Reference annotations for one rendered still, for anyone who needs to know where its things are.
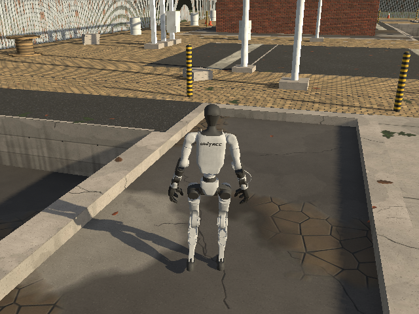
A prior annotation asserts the robot right upper arm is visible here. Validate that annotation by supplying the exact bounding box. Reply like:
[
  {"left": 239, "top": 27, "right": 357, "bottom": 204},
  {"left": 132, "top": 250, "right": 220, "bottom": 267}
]
[{"left": 225, "top": 133, "right": 242, "bottom": 170}]

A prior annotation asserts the left robot foot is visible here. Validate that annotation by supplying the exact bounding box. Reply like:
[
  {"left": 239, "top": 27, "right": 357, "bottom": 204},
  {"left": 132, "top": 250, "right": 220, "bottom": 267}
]
[{"left": 187, "top": 257, "right": 196, "bottom": 271}]

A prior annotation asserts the robot left upper arm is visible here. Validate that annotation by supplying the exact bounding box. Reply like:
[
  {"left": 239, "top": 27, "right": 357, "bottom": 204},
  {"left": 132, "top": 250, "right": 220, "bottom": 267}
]
[{"left": 179, "top": 132, "right": 198, "bottom": 168}]

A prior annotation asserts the left robot forearm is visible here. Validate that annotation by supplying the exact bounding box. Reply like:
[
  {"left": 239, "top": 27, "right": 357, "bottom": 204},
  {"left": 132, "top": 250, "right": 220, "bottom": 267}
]
[{"left": 170, "top": 158, "right": 185, "bottom": 188}]

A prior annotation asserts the left robot hand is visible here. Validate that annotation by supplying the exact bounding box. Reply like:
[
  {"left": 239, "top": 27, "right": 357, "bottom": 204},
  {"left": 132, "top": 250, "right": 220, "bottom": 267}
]
[{"left": 168, "top": 186, "right": 183, "bottom": 203}]

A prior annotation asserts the right robot hand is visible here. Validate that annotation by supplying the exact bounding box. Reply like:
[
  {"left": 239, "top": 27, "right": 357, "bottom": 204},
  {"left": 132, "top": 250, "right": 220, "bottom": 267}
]
[{"left": 234, "top": 188, "right": 249, "bottom": 204}]

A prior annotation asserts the right robot forearm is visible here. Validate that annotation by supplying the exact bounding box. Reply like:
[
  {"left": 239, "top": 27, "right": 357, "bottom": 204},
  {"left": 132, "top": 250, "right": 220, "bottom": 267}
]
[{"left": 235, "top": 160, "right": 248, "bottom": 190}]

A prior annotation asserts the robot head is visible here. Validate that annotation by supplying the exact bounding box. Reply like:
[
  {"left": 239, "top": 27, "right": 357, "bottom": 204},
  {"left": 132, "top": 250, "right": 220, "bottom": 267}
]
[{"left": 200, "top": 104, "right": 223, "bottom": 136}]

